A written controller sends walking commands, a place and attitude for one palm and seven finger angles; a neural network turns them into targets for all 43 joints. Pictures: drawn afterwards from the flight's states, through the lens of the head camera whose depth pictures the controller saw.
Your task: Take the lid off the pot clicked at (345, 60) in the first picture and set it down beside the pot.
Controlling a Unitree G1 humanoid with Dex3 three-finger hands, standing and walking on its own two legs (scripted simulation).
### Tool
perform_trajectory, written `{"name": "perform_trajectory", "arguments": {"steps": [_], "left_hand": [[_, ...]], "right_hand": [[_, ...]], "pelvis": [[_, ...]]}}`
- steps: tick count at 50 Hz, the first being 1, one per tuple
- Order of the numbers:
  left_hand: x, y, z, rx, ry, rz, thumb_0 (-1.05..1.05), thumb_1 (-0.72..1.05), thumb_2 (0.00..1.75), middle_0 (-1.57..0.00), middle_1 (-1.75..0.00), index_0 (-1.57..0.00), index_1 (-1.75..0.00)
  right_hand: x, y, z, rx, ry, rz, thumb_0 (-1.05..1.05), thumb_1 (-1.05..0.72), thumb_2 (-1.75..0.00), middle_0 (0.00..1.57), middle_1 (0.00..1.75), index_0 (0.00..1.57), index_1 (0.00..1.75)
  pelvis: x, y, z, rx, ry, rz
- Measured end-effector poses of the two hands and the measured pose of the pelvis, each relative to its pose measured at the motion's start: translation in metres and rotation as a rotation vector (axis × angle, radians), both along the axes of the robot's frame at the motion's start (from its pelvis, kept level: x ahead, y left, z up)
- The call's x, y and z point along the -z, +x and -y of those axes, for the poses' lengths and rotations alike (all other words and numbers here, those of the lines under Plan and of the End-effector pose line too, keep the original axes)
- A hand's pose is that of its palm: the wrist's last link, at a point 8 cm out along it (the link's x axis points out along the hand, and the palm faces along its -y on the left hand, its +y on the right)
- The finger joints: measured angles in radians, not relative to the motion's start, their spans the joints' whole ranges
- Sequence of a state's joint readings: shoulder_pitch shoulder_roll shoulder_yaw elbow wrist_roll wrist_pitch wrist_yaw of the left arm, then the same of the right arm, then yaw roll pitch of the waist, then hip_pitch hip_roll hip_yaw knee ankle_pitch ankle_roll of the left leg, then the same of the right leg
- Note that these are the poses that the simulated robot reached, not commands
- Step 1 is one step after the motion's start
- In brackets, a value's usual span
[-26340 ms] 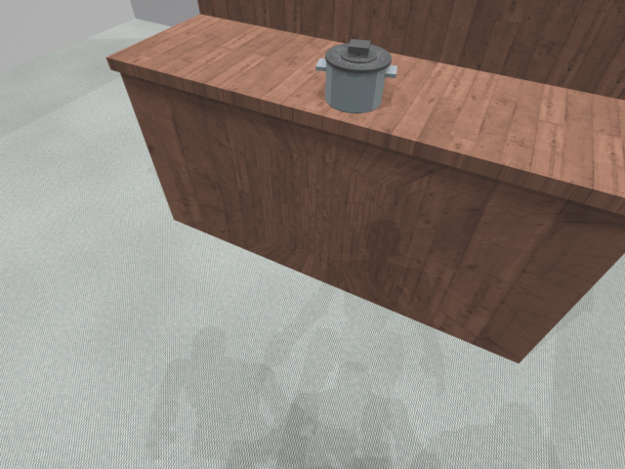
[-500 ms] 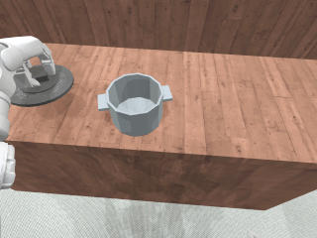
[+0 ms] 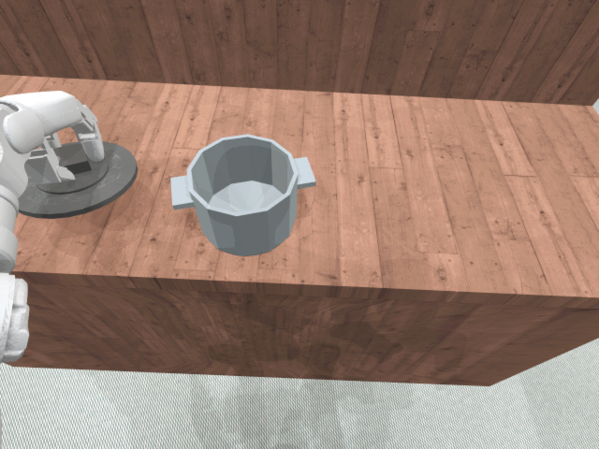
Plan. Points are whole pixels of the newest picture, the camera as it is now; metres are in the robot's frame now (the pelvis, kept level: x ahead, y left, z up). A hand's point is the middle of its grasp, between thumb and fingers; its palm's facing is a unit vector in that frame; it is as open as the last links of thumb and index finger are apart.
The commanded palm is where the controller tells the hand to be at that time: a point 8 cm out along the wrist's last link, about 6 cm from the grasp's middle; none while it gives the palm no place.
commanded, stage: lower the lid onto the table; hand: left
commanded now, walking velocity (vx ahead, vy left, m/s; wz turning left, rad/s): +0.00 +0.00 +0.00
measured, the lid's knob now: (66, 160) +0.48 +0.30 +0.10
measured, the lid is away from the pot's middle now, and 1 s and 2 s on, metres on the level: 0.24 0.24 0.24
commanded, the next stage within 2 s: open the fingers wide in 1.48 s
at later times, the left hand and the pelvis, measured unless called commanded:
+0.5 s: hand (59, 178) +0.45 +0.30 +0.10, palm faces -0.46 -0.09 -0.88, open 7.5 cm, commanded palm +0.47 +0.30 +0.17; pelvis +0.00 +0.00 +0.00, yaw +0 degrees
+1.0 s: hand (70, 193) +0.45 +0.30 +0.07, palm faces -0.49 -0.09 -0.87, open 7.5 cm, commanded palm +0.49 +0.30 +0.14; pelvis -0.01 +0.01 -0.01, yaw -1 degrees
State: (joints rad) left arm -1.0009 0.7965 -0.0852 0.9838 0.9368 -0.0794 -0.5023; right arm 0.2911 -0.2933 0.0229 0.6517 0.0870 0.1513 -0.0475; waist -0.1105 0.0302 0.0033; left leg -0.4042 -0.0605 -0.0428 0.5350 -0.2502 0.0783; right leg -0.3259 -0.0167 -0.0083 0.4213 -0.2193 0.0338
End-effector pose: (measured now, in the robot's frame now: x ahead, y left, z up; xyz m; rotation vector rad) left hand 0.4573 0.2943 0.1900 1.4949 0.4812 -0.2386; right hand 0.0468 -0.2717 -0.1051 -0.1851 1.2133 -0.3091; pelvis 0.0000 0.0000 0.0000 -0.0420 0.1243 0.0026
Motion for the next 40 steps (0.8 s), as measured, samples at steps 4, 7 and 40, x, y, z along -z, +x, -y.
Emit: {"name": "perform_trajectory", "arguments": {"steps": [4, 7, 40], "left_hand": [[0.004, 0.000, -0.002, 0.008, -0.007, 0.005, 0.01, 0.16, 0.97, -0.59, -0.76, -0.72, -0.88], [0.007, 0.000, -0.005, 0.006, -0.011, -0.001, 0.01, 0.16, 0.97, -0.58, -0.76, -0.72, -0.88], [0.049, -0.006, -0.013, 0.024, -0.025, -0.047, 0.01, 0.17, 0.97, -0.58, -0.76, -0.72, -0.88]], "right_hand": [[-0.001, -0.002, 0.001, 0.006, -0.009, -0.003, 0.00, -0.91, -0.89, 0.20, 0.30, 0.21, 0.30], [-0.001, -0.002, 0.002, 0.008, -0.012, -0.010, 0.00, -0.91, -0.89, 0.20, 0.30, 0.21, 0.30], [0.003, -0.022, -0.001, 0.032, -0.049, -0.047, 0.00, -0.91, -0.89, 0.20, 0.30, 0.21, 0.30]], "pelvis": [[0.000, 0.001, 0.000, 0.001, -0.001, -0.005], [0.001, 0.002, 0.000, 0.002, -0.002, -0.009], [0.009, -0.004, -0.006, 0.012, -0.015, -0.040]]}}
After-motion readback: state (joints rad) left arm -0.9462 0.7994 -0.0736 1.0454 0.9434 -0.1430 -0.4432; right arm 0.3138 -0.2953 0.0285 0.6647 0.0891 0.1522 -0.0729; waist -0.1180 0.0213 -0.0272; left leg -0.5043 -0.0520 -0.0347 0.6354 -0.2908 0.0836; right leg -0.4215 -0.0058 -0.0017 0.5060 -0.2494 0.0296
